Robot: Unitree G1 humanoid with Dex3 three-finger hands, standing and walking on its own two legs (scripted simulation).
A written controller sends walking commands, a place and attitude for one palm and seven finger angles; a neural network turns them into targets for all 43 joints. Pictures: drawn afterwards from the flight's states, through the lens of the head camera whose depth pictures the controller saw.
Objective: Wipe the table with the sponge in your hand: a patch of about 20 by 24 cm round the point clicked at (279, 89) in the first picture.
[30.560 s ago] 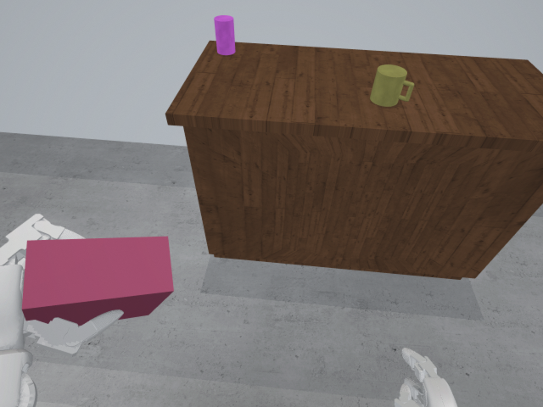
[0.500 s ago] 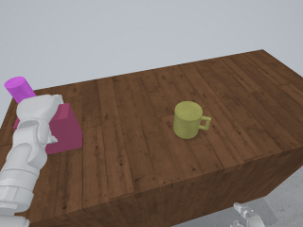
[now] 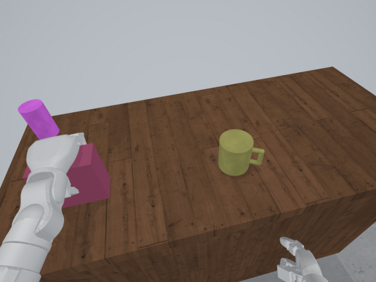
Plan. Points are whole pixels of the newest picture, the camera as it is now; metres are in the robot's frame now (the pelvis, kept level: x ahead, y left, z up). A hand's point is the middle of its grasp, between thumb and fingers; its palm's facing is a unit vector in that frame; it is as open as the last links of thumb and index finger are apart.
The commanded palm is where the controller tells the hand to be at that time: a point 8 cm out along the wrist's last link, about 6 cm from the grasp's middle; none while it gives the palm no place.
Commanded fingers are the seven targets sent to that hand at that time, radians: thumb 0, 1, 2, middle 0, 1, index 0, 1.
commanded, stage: wipe back along the first lane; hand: left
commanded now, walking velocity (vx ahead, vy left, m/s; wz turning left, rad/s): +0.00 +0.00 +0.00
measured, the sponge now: (76, 183) +0.30 +0.30 +0.05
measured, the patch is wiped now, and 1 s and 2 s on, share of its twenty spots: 1.00 1.00 1.00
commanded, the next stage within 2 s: lift the sponge slowly off the table in 0.64 s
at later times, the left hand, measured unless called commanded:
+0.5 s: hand (59, 189) +0.25 +0.29 +0.11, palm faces +0.05 -0.04 -1.00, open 10.1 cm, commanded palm +0.21 +0.28 +0.14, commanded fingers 0.00 0.10 1.30 -1.20 -1.60 -1.20 -1.60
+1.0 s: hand (56, 199) +0.23 +0.28 +0.11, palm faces +0.05 -0.06 -1.00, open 10.1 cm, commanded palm +0.19 +0.28 +0.16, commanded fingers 0.00 0.10 1.30 -1.20 -1.60 -1.20 -1.60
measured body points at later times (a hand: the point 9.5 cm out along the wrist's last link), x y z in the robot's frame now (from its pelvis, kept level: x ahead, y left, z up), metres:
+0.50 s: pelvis +0.00 +0.00 +0.00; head -0.01 -0.04 +0.45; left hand +0.24 +0.29 +0.16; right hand +0.21 -0.23 -0.10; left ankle +0.03 +0.12 -0.74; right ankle -0.04 -0.12 -0.74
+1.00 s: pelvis -0.01 +0.00 +0.00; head -0.02 -0.04 +0.45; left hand +0.22 +0.28 +0.16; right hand +0.21 -0.22 -0.10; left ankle +0.03 +0.12 -0.74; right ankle -0.04 -0.12 -0.74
